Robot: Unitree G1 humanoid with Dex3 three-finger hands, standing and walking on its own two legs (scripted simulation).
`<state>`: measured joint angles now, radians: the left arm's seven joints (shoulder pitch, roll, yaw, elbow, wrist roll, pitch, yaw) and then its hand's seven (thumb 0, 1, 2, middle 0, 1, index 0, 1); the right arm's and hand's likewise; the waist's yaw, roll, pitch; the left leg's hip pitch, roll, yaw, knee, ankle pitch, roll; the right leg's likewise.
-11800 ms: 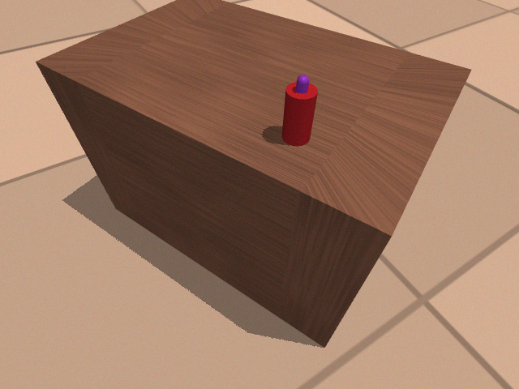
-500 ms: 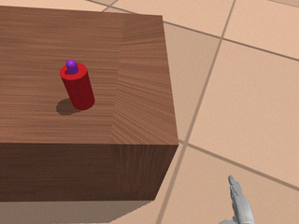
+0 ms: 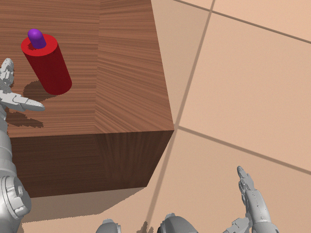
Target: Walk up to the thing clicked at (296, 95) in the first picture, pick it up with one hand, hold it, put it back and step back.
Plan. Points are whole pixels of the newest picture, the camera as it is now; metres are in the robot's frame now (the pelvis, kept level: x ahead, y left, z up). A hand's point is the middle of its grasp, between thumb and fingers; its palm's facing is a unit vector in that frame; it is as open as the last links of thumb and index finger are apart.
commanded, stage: close in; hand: left
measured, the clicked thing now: (47, 61) +0.51 +0.20 +0.11
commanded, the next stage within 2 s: rest palm in 0.38 s
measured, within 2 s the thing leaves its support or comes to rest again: leaves its support in 1.74 s
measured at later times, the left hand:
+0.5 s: hand (42, 78) +0.47 +0.21 +0.09, palm faces +0.13 -0.99 +0.05, open 17.3 cm
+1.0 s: hand (47, 70) +0.49 +0.20 +0.10, palm faces +0.15 -0.99 +0.03, open 15.3 cm
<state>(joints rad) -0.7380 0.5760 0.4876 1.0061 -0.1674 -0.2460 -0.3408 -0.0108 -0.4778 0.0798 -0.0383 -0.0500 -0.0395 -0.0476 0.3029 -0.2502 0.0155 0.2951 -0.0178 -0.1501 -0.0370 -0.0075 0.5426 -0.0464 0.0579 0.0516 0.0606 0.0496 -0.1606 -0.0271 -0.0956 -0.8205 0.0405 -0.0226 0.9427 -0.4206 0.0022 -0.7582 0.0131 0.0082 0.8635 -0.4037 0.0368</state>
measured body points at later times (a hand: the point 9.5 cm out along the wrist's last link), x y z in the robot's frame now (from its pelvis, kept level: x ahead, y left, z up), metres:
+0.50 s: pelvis +0.00 +0.00 +0.00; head +0.08 +0.02 +0.44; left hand +0.46 +0.27 +0.09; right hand +0.16 -0.26 -0.03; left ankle +0.01 +0.11 -0.69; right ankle +0.00 -0.15 -0.69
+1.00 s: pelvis -0.01 -0.01 -0.01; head +0.09 +0.02 +0.43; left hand +0.47 +0.26 +0.10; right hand +0.14 -0.27 -0.03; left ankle +0.01 +0.11 -0.69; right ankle +0.00 -0.15 -0.69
